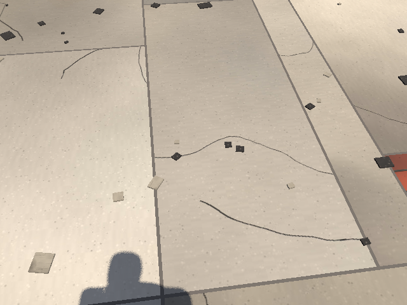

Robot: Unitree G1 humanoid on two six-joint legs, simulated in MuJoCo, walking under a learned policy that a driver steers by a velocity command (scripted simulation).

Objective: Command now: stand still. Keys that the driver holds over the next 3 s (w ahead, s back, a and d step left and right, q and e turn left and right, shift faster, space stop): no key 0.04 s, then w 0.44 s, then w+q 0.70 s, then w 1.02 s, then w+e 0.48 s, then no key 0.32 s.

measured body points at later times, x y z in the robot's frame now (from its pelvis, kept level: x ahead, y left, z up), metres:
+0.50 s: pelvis +0.13 -0.06 -0.01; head +0.14 -0.07 +0.44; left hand +0.14 +0.19 -0.15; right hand +0.09 -0.29 -0.17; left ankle +0.02 +0.07 -0.66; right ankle +0.13 -0.13 -0.74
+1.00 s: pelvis +0.40 -0.02 -0.02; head +0.43 -0.01 +0.43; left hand +0.37 +0.23 -0.16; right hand +0.53 -0.25 -0.16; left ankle +0.44 +0.02 -0.74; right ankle +0.29 -0.16 -0.63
